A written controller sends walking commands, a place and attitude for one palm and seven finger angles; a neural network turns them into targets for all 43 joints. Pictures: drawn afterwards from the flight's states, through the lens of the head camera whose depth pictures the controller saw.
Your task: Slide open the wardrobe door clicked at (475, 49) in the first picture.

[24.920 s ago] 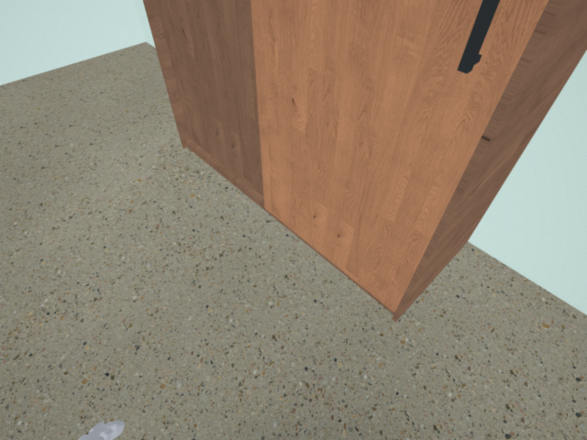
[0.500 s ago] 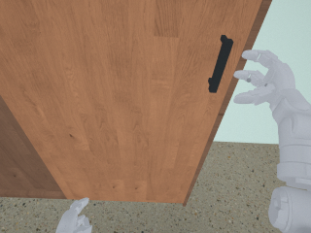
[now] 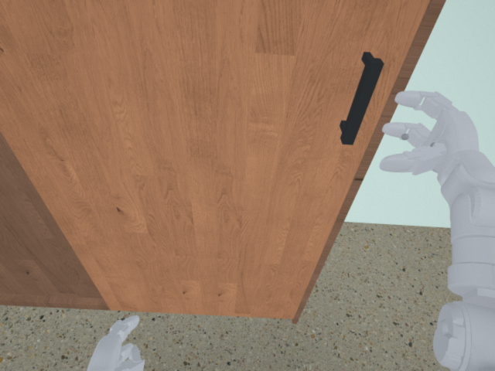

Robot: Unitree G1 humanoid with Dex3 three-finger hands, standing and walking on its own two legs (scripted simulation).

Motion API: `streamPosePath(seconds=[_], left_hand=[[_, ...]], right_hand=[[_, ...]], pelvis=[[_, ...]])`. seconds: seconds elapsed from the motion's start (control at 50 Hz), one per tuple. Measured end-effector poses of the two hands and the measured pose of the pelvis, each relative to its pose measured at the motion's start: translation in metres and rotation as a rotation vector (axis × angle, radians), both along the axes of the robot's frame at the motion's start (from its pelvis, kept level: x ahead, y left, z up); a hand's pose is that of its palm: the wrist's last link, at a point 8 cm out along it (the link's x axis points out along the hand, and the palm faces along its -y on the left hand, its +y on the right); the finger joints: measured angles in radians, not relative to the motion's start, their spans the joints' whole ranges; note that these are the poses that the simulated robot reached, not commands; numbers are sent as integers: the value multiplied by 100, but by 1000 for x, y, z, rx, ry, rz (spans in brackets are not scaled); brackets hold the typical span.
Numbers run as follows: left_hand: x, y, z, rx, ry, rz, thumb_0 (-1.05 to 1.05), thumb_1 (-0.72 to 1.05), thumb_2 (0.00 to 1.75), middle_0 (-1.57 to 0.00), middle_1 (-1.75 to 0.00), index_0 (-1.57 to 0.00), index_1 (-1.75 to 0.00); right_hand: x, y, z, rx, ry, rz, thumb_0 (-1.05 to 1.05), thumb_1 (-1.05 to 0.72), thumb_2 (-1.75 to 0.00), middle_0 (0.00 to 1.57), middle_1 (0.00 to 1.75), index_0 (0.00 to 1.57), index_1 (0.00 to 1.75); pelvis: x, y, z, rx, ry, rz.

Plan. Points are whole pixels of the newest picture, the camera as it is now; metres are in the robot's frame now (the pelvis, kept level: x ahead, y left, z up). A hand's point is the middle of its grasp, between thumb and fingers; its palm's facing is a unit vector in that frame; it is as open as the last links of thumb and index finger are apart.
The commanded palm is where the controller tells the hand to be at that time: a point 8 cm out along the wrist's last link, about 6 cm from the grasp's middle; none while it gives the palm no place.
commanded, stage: move the hooked fingers beside the handle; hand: right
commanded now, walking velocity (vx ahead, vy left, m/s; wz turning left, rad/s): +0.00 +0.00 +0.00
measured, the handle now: (357, 99) +0.49 -0.13 +0.24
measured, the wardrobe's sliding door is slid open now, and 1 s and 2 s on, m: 0.00 0.00 0.00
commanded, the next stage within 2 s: none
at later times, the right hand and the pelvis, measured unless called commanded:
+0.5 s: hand (405, 124) +0.41 -0.19 +0.25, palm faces +0.01 +1.00 -0.02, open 14.0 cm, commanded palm +0.39 -0.24 +0.24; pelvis +0.00 +0.00 +0.00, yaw +0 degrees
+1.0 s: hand (406, 139) +0.40 -0.20 +0.23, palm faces +0.02 +1.00 -0.05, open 14.0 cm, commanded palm +0.38 -0.24 +0.24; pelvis +0.01 +0.00 +0.00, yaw +0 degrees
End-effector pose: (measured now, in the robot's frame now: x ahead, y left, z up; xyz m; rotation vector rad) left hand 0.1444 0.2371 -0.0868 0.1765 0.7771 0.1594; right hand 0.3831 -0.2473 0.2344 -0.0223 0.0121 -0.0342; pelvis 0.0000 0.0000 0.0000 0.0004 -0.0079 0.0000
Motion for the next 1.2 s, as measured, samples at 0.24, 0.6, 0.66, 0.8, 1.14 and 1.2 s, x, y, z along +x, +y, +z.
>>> streamPosePath(seconds=[0.24, 0.6, 0.66, 0.8, 1.14, 1.2], left_hand=[[-2, 9, -2, 16, 8, 8, 2, 91, 90, -20, -30, -20, -30], [1, 2, -4, 5, 12, 3, 1, 91, 90, -20, -30, -21, -30], [0, 2, -6, 6, 21, 5, 1, 91, 90, -20, -30, -21, -30], [2, -1, -4, 0, 15, 8, 2, 91, 90, -20, -30, -21, -30], [31, -10, 7, 13, -38, -53, 2, 91, 90, -20, -30, -20, -30], [34, -13, 9, 8, -50, -57, 2, 91, 90, -20, -30, -20, -30]], right_hand=[[5, 6, 13, 7, 2, 41, -1, 51, -30, 30, 120, 30, 120], [14, 3, 7, -19, 17, 21, -1, 51, -30, 30, 120, 30, 120], [17, 9, 2, -9, 11, 47, -1, 51, -30, 30, 120, 29, 120], [16, 18, 16, 14, -103, 67, -1, 50, -30, 30, 120, 30, 120], [-12, 14, 17, -7, -103, 67, -1, 51, -30, 30, 120, 30, 120], [-2, 15, 20, 6, -55, 58, -1, 51, -30, 31, 120, 30, 120]], pelvis=[[0, 1, -1, 3, 3, -9], [3, -1, -1, 4, 13, -9], [4, -3, -1, 3, 19, -8], [11, -4, -1, 1, 11, 7], [7, -4, -1, 3, -12, -17], [4, -3, -1, 3, -6, -21]])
